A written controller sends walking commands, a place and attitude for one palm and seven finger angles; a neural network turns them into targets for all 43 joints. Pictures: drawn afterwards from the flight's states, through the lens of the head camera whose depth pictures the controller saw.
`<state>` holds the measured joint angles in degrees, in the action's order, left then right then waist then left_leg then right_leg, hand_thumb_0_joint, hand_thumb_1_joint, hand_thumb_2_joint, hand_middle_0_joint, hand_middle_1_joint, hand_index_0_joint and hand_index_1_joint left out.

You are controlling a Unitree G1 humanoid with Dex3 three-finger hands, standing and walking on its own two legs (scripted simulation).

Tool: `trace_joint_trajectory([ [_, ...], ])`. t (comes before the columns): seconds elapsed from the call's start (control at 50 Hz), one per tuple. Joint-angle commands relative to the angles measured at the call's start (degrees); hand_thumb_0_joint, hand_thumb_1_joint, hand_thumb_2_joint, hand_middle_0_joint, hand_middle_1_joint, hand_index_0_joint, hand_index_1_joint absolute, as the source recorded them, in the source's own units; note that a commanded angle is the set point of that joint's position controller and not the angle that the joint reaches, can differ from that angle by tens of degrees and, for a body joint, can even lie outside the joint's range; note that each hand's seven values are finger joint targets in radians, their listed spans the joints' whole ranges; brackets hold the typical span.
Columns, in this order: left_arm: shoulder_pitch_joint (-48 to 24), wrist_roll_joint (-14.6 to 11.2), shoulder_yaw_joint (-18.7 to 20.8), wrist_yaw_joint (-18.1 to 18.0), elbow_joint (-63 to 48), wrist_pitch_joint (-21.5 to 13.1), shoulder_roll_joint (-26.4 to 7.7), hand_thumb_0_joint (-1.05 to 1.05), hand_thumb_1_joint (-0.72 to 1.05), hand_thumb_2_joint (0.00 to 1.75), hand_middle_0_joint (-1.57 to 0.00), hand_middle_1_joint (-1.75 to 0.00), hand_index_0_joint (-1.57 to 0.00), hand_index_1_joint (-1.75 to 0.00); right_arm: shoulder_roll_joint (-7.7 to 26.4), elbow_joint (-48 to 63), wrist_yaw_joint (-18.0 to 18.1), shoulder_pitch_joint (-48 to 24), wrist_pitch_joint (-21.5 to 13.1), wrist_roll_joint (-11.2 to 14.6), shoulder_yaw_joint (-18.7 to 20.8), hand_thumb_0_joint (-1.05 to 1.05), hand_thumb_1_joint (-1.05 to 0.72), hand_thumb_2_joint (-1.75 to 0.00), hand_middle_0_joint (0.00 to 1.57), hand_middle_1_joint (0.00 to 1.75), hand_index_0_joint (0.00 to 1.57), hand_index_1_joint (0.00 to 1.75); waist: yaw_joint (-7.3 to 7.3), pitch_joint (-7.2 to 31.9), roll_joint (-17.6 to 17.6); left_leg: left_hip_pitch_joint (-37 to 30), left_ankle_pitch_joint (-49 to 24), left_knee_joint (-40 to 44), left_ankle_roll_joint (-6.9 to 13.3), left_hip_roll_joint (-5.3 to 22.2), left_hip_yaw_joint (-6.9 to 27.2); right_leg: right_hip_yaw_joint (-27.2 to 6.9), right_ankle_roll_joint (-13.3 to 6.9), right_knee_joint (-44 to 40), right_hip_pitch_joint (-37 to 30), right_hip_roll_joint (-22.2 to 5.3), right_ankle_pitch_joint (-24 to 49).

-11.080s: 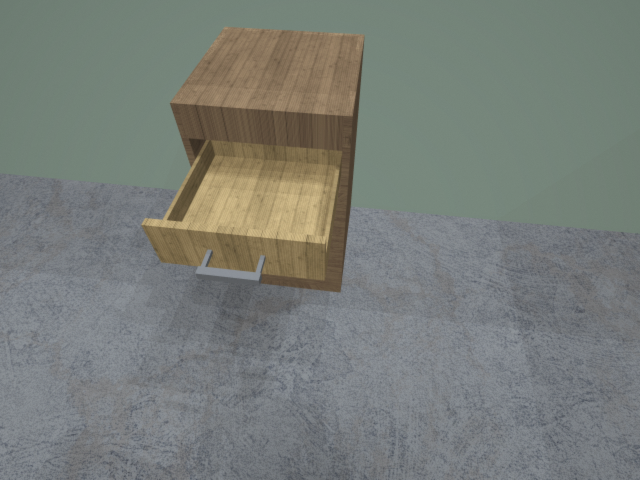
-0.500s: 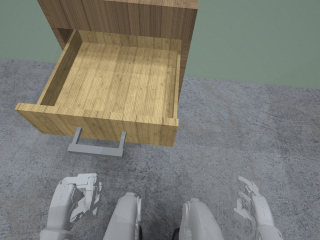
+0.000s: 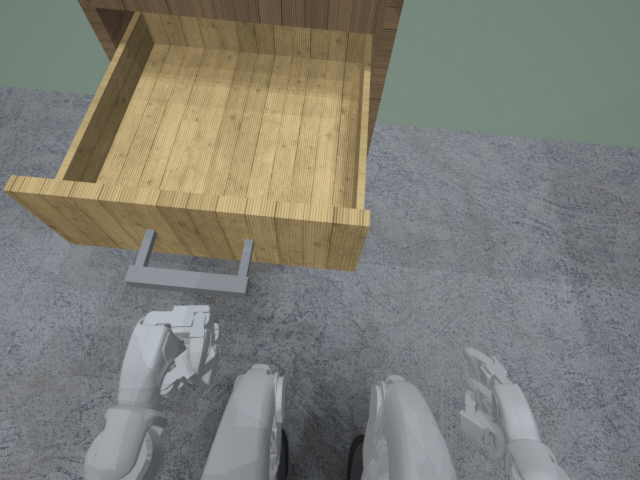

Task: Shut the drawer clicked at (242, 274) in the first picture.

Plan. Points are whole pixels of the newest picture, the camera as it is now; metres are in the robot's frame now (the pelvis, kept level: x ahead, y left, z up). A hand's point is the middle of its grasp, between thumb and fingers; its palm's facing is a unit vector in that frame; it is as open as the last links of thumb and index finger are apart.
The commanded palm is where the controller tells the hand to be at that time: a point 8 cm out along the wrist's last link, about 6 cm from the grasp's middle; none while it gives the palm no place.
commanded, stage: bring the fist close to the handle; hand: left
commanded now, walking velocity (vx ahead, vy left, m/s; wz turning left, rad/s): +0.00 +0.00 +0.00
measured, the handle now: (193, 263) +0.36 +0.18 +0.02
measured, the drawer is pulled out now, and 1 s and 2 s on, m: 0.30 0.26 0.14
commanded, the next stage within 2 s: push the drawer shut in 0.26 s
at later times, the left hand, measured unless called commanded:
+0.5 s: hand (215, 353) +0.26 +0.13 +0.02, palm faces -0.07 -1.00 -0.03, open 3.3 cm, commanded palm +0.25 +0.19 +0.02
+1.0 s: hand (222, 305) +0.31 +0.14 +0.01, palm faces -0.09 -1.00 -0.05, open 3.0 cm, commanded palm +0.31 +0.19 +0.02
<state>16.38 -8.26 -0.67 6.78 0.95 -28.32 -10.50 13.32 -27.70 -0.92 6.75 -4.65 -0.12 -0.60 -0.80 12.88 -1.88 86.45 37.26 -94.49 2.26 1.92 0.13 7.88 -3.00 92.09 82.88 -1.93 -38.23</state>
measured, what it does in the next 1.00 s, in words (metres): stands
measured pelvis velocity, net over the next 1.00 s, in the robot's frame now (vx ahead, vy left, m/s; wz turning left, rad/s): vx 0.00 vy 0.00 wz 0.00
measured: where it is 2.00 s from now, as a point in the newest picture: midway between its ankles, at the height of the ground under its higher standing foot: outside the picture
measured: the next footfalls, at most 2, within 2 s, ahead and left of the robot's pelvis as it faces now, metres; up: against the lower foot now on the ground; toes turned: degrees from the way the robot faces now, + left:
none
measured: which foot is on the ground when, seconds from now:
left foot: down 0.00-1.00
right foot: down 0.00-1.00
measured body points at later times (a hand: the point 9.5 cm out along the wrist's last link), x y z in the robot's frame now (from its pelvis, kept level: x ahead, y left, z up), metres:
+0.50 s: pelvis +0.00 +0.00 +0.00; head +0.14 +0.02 +0.43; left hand +0.25 +0.19 +0.02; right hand +0.22 -0.23 -0.09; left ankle +0.05 +0.10 -0.53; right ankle +0.04 -0.10 -0.53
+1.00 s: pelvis +0.00 +0.00 +0.01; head +0.14 +0.02 +0.43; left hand +0.31 +0.19 +0.01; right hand +0.18 -0.24 -0.10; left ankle +0.05 +0.10 -0.53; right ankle +0.04 -0.10 -0.53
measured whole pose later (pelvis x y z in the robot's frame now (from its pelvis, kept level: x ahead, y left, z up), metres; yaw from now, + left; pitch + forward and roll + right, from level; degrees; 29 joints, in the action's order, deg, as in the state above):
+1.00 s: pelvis +0.00 +0.00 +0.01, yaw +0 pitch +29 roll -4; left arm -0.5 -7.6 0.7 5.4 14.7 -28.7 -12.4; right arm 14.8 -31.3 0.1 7.4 -2.4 -0.1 -1.4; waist -1.8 12.2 -1.9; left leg 86.4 35.9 -92.9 2.2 1.7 0.6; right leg 8.1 -3.0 90.3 82.6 -1.8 -36.9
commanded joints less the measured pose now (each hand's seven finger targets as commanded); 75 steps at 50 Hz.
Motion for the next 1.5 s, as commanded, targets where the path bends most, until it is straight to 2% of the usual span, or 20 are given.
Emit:
trace_joint_trajectory([
  [0.0, 2.0, -0.29, 1.52, -0.52, -12.93, -2.53, -3.13, 0.0, 0.9, 0.9, -1.4, -1.6, -1.4, -1.6, 7.81, 8.87, 0.78, -0.47, -1.9, 0.28, 3.38, 0.0, -0.9, -0.9, 0.2, 0.3, 0.2, 0.3, -0.56, 21.83, -0.47, -20.4, -14.9, 14.24, -0.57, -1.81, 5.13, -5.28, 0.41, -14.09, -12.96, 2.33, 10.93],
  [0.1, 2.68, 0.28, 1.62, -1.52, -11.84, -3.52, -3.03, 0.0, 0.9, 0.9, -1.4, -1.6, -1.4, -1.6, 7.52, 8.49, 0.95, -0.58, -1.87, 0.12, 3.36, 0.0, -0.9, -0.9, 0.2, 0.3, 0.2, 0.3, -0.71, 20.92, 1.0, -19.04, -14.96, 13.72, -0.59, -1.94, 4.96, -5.23, 0.35, -13.85, -13.25, 2.4, 11.17],
  [0.12, 1.65, 0.05, 0.46, -1.37, -12.22, -3.94, -2.09, 0.0, 0.9, 0.9, -1.4, -1.6, -1.4, -1.6, 7.52, 8.41, 0.85, -0.49, -2.0, 0.03, 3.29, 0.0, -0.9, -0.9, 0.2, 0.3, 0.2, 0.3, -1.26, 20.79, 0.36, -19.16, -14.26, 13.54, -0.61, -2.0, 4.88, -5.36, 0.47, -14.18, -12.75, 2.28, 10.72],
  [0.2, 0.56, 0.32, 1.17, -1.25, -10.82, -4.91, -3.17, 0.0, 0.9, 0.9, -1.4, -1.6, -1.4, -1.6, 7.6, 8.0, 1.06, -0.43, -2.14, 0.0, 3.23, 0.0, -0.9, -0.9, 0.2, 0.3, 0.2, 0.3, -1.37, 19.72, 0.97, -17.95, -13.41, 13.18, -0.52, -2.02, 4.74, -5.75, 0.39, -14.42, -12.49, 2.33, 9.9],
  [0.26, 0.97, 0.0, 1.41, -0.93, -11.74, -5.3, -3.37, 0.0, 0.9, 0.9, -1.4, -1.6, -1.4, -1.6, 7.62, 8.18, 1.06, -0.29, -2.13, -0.02, 3.2, 0.0, -0.9, -0.9, 0.2, 0.3, 0.2, 0.3, -0.61, 20.99, -1.1, -19.29, -14.38, 13.55, -0.76, -2.13, 4.63, -5.77, 0.22, -14.17, -13.01, 2.21, 10.71],
  [0.34, 2.9, -0.18, 1.47, -0.68, -12.46, -4.7, -3.03, 0.0, 0.9, 0.9, -1.4, -1.6, -1.4, -1.6, 7.55, 8.47, 0.84, -0.25, -1.81, 0.04, 3.39, 0.0, -0.9, -0.9, 0.2, 0.3, 0.2, 0.3, -0.2, 22.47, -1.13, -20.95, -17.3, 13.81, -0.8, -1.98, 4.63, -5.28, 0.25, -13.76, -14.09, 2.21, 13.39],
  [0.4, -1.22, 0.48, 0.82, -1.03, -10.91, -4.23, -3.3, 0.0, 0.9, 0.9, -1.4, -1.6, -1.4, -1.6, 7.74, 7.99, 1.15, -0.17, -1.67, 0.02, 3.19, 0.0, -0.9, -0.9, 0.2, 0.3, 0.2, 0.3, -1.8, 20.16, 0.45, -19.06, -15.47, 12.94, -0.46, -1.9, 4.8, -5.58, 0.43, -14.25, -12.64, 2.37, 11.98],
  [0.42, -3.41, 0.38, 0.33, -1.11, -11.05, -4.33, -2.89, 0.0, 0.9, 0.9, -1.4, -1.6, -1.4, -1.6, 7.86, 7.93, 1.16, -0.09, -1.72, -0.13, 3.05, 0.0, -0.9, -0.9, 0.2, 0.3, 0.2, 0.3, -2.13, 19.83, -0.4, -18.86, -14.3, 12.85, -0.51, -1.95, 4.74, -5.55, 0.49, -14.34, -12.03, 2.27, 11.02],
  [0.5, -7.85, 0.58, 1.19, -1.56, -8.75, -4.17, -3.65, 0.0, 0.9, 0.9, -1.4, -1.6, -1.4, -1.6, 8.14, 7.29, 1.4, 0.23, -1.65, -0.17, 2.85, 0.0, -0.9, -0.9, 0.2, 0.3, 0.2, 0.3, -2.12, 20.6, -0.68, -18.69, -13.47, 12.73, -0.47, -2.03, 4.8, -5.65, 0.41, -14.35, -11.45, 2.29, 10.18],
  [0.6, -9.19, -0.01, 3.25, -1.4, -7.45, -2.86, -5.1, 0.0, 0.9, 0.9, -1.4, -1.6, -1.4, -1.6, 8.54, 7.13, 1.23, 0.83, -0.99, 0.0, 2.81, 0.0, -0.9, -0.9, 0.2, 0.3, 0.2, 0.3, -0.79, 24.07, -1.61, -20.77, -16.87, 13.41, -0.61, -1.95, 4.45, -5.89, 0.29, -14.61, -14.57, 2.27, 13.27],
  [0.62, -10.1, -0.04, 1.88, -1.23, -7.94, -2.66, -3.76, 0.0, 0.9, 0.9, -1.4, -1.6, -1.4, -1.6, 8.6, 7.28, 1.1, 0.68, -0.85, 0.06, 2.87, 0.0, -0.9, -0.9, 0.2, 0.3, 0.2, 0.3, -1.32, 24.11, -2.09, -22.06, -17.02, 13.6, -0.66, -1.83, 4.59, -5.55, 0.41, -14.63, -13.65, 2.2, 13.46],
  [0.68, -15.08, -0.22, 1.84, -1.71, -7.21, -2.57, -4.11, 0.0, 0.9, 0.9, -1.4, -1.6, -1.4, -1.6, 8.72, 6.42, 1.25, 0.82, -0.57, 0.08, 2.7, 0.0, -0.9, -0.9, 0.2, 0.3, 0.2, 0.3, -2.61, 22.42, -0.36, -20.22, -14.68, 13.31, -0.37, -1.84, 4.66, -5.91, 0.68, -15.53, -13.61, 2.18, 11.87],
  [0.8, -22.87, 0.51, 2.69, -2.56, -2.86, -4.02, -5.26, 0.0, 0.9, 0.9, -1.4, -1.6, -1.4, -1.6, 9.06, 4.44, 1.62, 1.29, -0.79, -0.2, 2.59, 0.0, -0.9, -0.9, 0.2, 0.3, 0.2, 0.3, -3.59, 21.77, -0.68, -18.93, -12.0, 13.02, -0.31, -1.79, 4.66, -6.12, 0.74, -15.73, -11.85, 2.15, 9.41],
  [0.9, -26.69, -0.01, 4.74, -2.01, 1.48, -3.85, -6.51, 0.0, 0.9, 0.9, -1.4, -1.6, -1.4, -1.6, 9.59, 3.54, 1.88, 1.42, -0.36, -0.08, 2.59, 0.0, -0.9, -0.9, 0.2, 0.3, 0.2, 0.3, -3.32, 22.98, -0.04, -18.3, -11.76, 12.94, -0.24, -1.85, 4.07, -6.88, 0.82, -16.44, -13.52, 2.11, 9.31],
  [0.92, -28.04, -0.3, 5.1, -1.9, 1.42, -3.71, -6.65, 0.0, 0.9, 0.9, -1.4, -1.6, -1.4, -1.6, 9.6, 3.51, 1.83, 1.46, -0.23, -0.08, 2.56, 0.0, -0.9, -0.9, 0.2, 0.3, 0.2, 0.3, -2.97, 23.58, -1.8, -18.73, -11.8, 13.29, -0.43, -1.95, 4.04, -6.76, 0.73, -16.31, -13.79, 1.94, 9.4],
  [1.04, -31.26, -0.74, 5.49, -1.91, 3.87, -2.54, -6.32, 0.0, 0.9, 0.9, -1.4, -1.6, -1.4, -1.6, 9.99, 3.43, 1.81, 1.9, 0.69, 0.21, 2.62, 0.0, -0.9, -0.9, 0.2, 0.3, 0.2, 0.3, -2.9, 24.8, -1.82, -21.25, -12.92, 14.54, -0.57, -1.71, 4.52, -6.13, 0.81, -16.41, -13.77, 2.2, 10.64],
  [1.18, -36.47, -0.15, 6.05, -2.82, 8.62, -3.11, -6.42, 0.0, 0.9, 0.9, -1.4, -1.6, -1.4, -1.6, 10.19, 2.79, 1.56, 2.45, 1.54, 0.07, 2.56, 0.0, -0.9, -0.9, 0.2, 0.3, 0.2, 0.3, -3.79, 22.96, -0.67, -21.04, -11.03, 15.51, -0.79, -1.63, 5.01, -5.56, 0.94, -16.47, -12.3, 2.26, 9.48],
  [1.34, -44.38, 0.71, 6.11, -3.36, 11.59, -4.32, -6.88, 0.0, 0.9, 0.9, -1.4, -1.6, -1.4, -1.6, 10.84, 1.75, 1.52, 3.47, 2.25, -0.26, 2.72, 0.0, -0.9, -0.9, 0.2, 0.3, 0.2, 0.3, -4.44, 25.58, -4.06, -25.24, -13.27, 15.78, -1.32, -1.36, 6.18, -4.86, 0.83, -14.94, -8.98, 2.1, 11.25],
  [1.42, -46.25, 0.77, 7.32, -3.63, 13.52, -3.72, -7.77, 0.0, 0.9, 0.9, -1.4, -1.6, -1.4, -1.6, 10.89, 1.33, 1.41, 4.27, 2.86, -0.26, 2.75, 0.0, -0.9, -0.9, 0.2, 0.3, 0.2, 0.3, -4.51, 26.38, -3.57, -25.8, -14.91, 15.99, -1.43, -1.34, 6.27, -4.78, 0.89, -14.97, -9.74, 2.13, 12.45],
  [1.48, -50.45, 0.84, 7.75, -3.7, 15.07, -3.71, -8.23, 0.0, 0.9, 0.9, -1.4, -1.6, -1.4, -1.6, 10.95, 0.77, 1.67, 4.47, 3.14, -0.21, 2.69, 0.0, -0.9, -0.9, 0.2, 0.3, 0.2, 0.3, -5.51, 25.86, -1.87, -24.18, -13.42, 15.48, -1.17, -1.32, 6.13, -5.05, 1.13, -15.26, -10.05, 2.19, 11.85],
])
